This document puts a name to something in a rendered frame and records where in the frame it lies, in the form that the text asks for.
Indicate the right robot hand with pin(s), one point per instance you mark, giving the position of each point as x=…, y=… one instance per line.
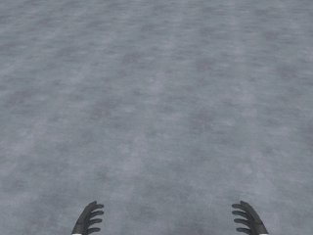
x=253, y=222

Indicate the left robot hand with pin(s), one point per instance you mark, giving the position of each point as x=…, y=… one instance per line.
x=82, y=224

